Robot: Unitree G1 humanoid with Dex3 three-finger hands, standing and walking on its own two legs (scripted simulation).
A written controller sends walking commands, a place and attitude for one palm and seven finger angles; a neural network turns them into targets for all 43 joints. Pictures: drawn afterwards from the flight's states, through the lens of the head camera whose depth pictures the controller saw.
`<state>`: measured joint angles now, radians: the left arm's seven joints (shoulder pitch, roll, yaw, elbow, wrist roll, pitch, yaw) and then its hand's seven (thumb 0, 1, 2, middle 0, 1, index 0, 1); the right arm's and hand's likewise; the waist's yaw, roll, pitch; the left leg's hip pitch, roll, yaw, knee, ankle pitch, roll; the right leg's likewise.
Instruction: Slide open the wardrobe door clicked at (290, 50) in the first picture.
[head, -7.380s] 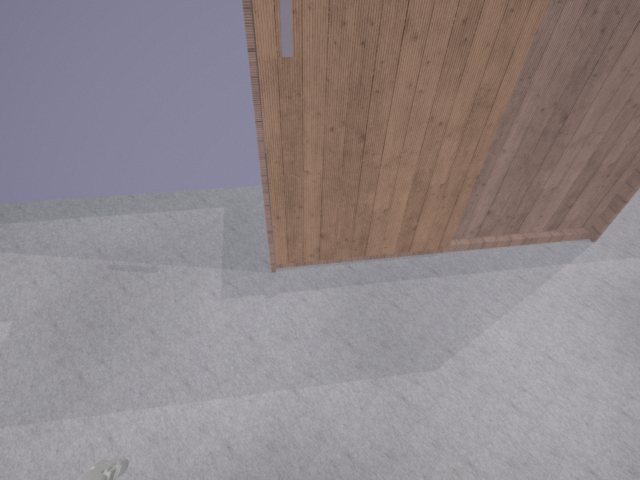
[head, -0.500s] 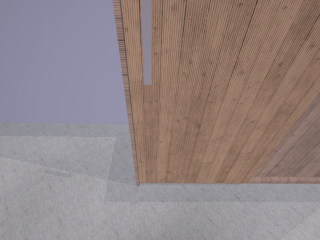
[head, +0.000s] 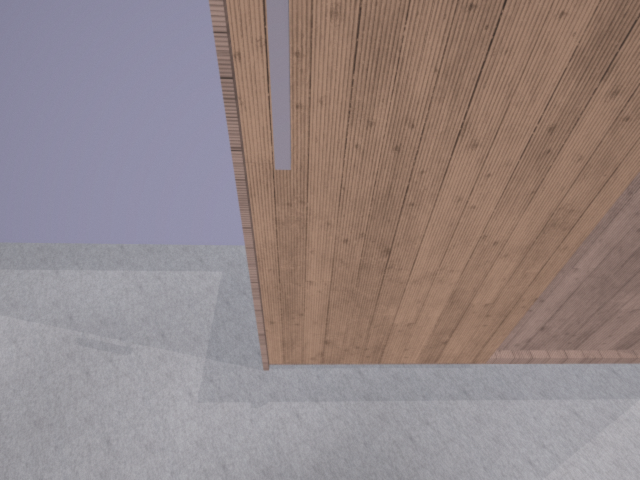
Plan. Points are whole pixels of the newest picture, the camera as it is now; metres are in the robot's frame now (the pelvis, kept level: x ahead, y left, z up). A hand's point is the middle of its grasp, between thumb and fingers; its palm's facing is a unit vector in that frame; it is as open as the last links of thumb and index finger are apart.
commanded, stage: look again from close up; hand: left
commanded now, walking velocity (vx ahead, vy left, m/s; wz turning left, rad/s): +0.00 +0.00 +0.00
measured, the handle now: (281, 72) +0.57 +0.10 +0.24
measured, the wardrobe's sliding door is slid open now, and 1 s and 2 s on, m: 0.00 0.00 0.00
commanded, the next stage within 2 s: shuffle to correct the standing spot in 1.22 s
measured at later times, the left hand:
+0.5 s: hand out of the picture -0.01 +0.16 -0.18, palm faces +0.03 -0.99 -0.16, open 7.3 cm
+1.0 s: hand out of the picture +0.00 +0.16 -0.18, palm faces +0.02 -0.99 -0.17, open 7.3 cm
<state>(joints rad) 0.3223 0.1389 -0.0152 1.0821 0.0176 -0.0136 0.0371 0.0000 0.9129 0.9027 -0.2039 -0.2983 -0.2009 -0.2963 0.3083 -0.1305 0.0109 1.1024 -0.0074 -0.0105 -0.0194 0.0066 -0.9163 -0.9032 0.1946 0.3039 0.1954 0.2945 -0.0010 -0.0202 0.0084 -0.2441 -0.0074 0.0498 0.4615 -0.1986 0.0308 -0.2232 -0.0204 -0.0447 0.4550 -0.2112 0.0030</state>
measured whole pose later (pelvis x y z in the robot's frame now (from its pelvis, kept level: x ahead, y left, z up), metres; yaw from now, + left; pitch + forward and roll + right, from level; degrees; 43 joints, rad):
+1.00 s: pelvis +0.01 +0.00 +0.00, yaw +0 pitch -1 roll +0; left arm 0.32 0.14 -0.01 1.09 0.02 -0.01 0.04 0.00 0.91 0.90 -0.20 -0.30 -0.20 -0.30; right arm 0.29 -0.14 0.01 1.11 -0.01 -0.01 -0.02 0.01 -0.92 -0.90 0.19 0.30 0.20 0.29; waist 0.00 -0.02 0.02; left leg -0.21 -0.01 0.05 0.42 -0.19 0.03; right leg -0.19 -0.02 -0.04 0.43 -0.21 0.00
